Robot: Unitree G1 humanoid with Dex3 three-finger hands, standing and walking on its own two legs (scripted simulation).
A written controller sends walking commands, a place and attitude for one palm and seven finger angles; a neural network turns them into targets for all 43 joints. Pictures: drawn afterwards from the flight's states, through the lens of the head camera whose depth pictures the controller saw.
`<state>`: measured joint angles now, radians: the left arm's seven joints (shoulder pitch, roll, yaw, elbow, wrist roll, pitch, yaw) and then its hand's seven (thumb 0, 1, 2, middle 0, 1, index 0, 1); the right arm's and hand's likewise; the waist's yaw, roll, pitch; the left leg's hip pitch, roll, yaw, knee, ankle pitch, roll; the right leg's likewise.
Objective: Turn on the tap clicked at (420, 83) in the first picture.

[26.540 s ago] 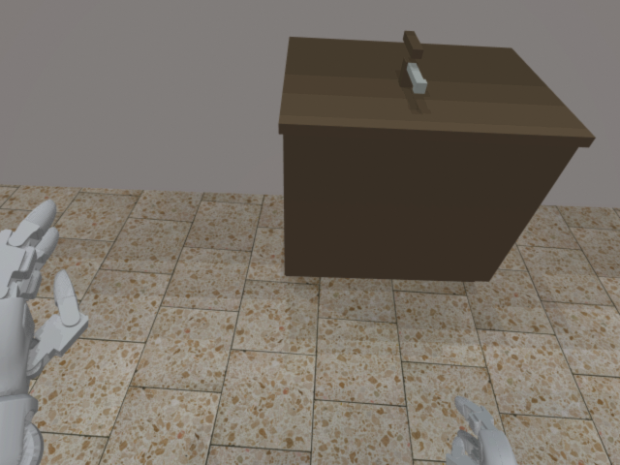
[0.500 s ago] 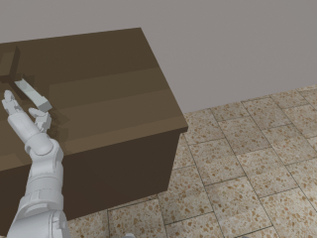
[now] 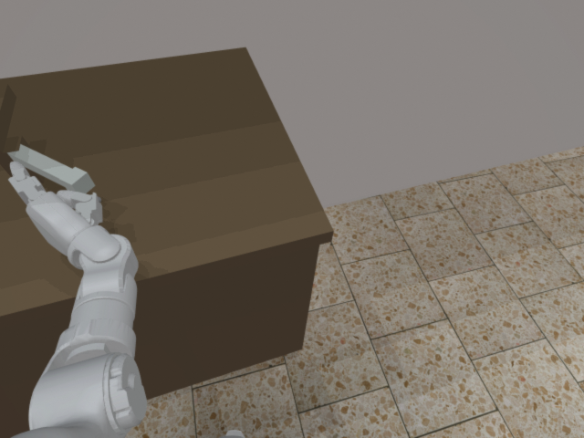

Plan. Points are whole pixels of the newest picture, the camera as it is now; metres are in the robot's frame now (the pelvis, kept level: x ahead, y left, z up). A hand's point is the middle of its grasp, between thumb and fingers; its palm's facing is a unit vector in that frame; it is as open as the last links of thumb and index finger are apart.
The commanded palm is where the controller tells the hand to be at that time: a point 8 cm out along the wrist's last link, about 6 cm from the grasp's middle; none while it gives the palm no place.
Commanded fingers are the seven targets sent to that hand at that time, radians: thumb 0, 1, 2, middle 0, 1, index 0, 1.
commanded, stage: push the lever round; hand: left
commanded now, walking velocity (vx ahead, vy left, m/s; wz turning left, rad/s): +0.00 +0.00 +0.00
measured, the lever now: (77, 182) +0.46 +0.31 +0.08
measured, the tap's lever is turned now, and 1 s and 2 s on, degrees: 45 67 72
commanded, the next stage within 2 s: lift the hand up off the lever in 0.94 s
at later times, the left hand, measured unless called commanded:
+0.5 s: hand (113, 185) +0.46 +0.26 +0.08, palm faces +0.83 -0.54 -0.10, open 7.6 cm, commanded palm +0.41 +0.27 +0.08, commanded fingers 0.00 0.90 0.90 -0.15 -0.15 -0.15 -0.15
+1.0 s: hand (114, 173) +0.48 +0.26 +0.08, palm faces +0.82 -0.56 -0.10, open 7.8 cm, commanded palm +0.44 +0.27 +0.08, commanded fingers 0.00 0.90 0.90 -0.15 -0.15 -0.15 -0.15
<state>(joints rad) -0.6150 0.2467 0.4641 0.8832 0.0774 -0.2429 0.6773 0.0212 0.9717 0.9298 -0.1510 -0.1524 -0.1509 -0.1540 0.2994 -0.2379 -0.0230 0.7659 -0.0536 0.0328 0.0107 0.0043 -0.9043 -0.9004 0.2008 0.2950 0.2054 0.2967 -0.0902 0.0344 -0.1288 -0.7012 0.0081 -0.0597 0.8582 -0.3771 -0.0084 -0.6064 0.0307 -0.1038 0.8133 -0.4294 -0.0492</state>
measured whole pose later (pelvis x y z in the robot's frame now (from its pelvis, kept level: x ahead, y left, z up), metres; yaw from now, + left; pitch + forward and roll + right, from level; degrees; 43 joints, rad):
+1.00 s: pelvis +0.00 +0.00 -0.01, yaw -1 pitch +16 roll -2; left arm -0.85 0.34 0.57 1.15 0.17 -0.26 0.79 0.01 0.90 0.92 -0.15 -0.15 -0.15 -0.15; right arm 0.37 -0.23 -0.02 0.77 -0.10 0.06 0.06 0.00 -0.91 -0.90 0.20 0.29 0.20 0.30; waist -0.16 0.03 -0.15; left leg -0.79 0.02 -0.06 0.89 -0.39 -0.01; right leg -0.69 0.04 -0.10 0.84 -0.43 -0.05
